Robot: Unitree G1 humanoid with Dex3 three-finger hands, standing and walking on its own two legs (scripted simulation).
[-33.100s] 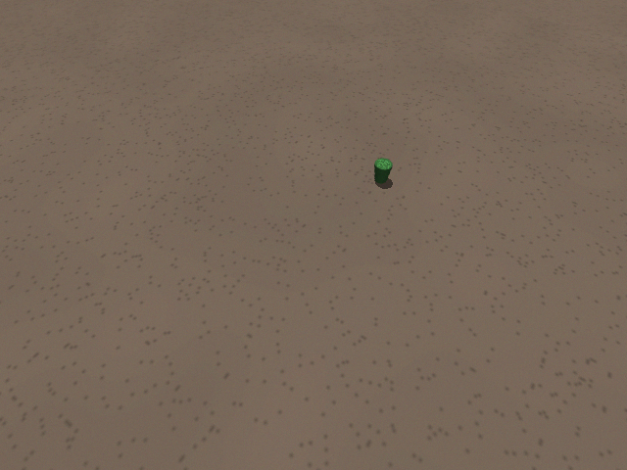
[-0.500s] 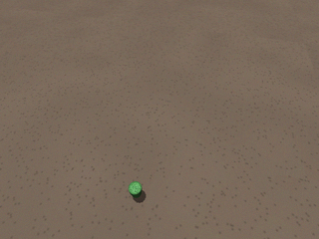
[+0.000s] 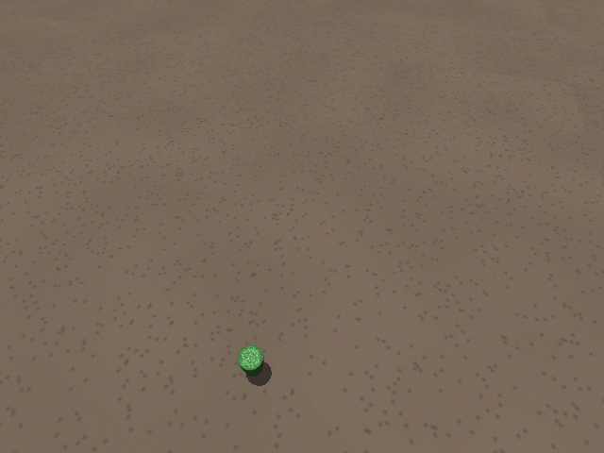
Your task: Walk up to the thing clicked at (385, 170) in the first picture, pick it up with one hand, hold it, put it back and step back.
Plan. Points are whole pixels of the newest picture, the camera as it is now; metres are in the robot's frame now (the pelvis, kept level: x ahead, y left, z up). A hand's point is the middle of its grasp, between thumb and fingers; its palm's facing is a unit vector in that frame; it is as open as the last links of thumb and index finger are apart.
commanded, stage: stand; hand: left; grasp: from above
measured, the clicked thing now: (252, 362) +0.49 +0.18 -0.73
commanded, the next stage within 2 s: step back in 0.36 s
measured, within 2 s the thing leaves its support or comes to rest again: neither
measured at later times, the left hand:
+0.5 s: hand out of the picture +0.08 +0.27 -0.16, palm faces +0.02 -0.93 -0.36, open 7.4 cm
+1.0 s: hand out of the picture +0.03 +0.33 -0.18, palm faces -0.08 -0.93 -0.36, open 7.4 cm
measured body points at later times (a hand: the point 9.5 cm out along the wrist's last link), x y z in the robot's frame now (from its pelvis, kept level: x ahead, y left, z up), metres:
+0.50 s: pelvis -0.02 +0.01 -0.01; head +0.03 +0.00 +0.44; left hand +0.08 +0.31 -0.13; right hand +0.07 -0.30 -0.14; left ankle -0.02 +0.13 -0.73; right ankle +0.00 -0.10 -0.75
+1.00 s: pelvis -0.10 +0.07 -0.02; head -0.01 +0.08 +0.42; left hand +0.03 +0.38 -0.15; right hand -0.02 -0.24 -0.13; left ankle -0.06 +0.15 -0.75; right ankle -0.14 -0.07 -0.70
